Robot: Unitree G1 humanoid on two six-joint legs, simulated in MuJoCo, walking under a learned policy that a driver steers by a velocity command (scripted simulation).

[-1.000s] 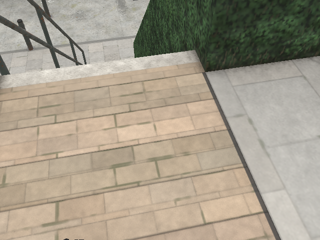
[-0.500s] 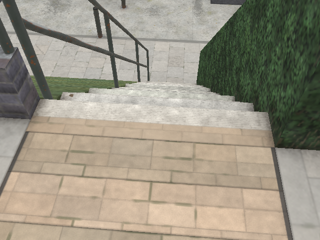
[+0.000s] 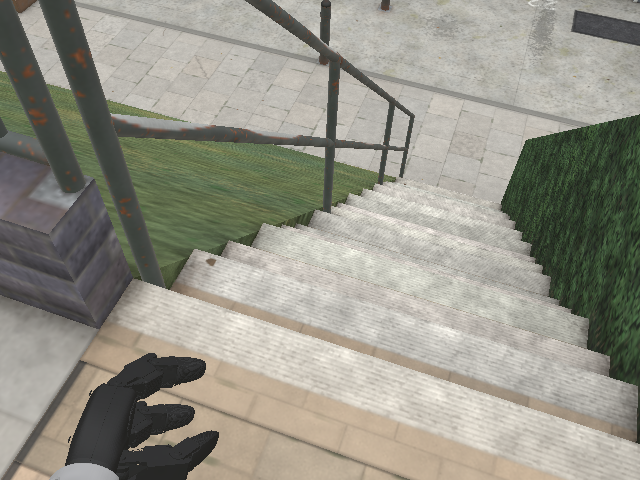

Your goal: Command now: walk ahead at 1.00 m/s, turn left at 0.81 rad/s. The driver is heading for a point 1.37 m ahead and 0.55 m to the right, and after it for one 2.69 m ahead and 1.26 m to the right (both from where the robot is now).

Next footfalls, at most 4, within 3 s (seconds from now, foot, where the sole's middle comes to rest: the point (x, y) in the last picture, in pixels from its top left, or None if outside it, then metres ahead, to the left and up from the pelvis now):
0.04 right None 0.23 -0.16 -0.76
0.40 left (239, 458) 0.50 0.10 -0.76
0.74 right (337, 366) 0.67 -0.13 -0.76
1.08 left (289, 319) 0.93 -0.05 -0.97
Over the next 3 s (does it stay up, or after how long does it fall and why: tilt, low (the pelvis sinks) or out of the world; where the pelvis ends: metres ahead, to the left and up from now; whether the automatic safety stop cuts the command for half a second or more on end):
stays up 1.69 -0.82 -1.28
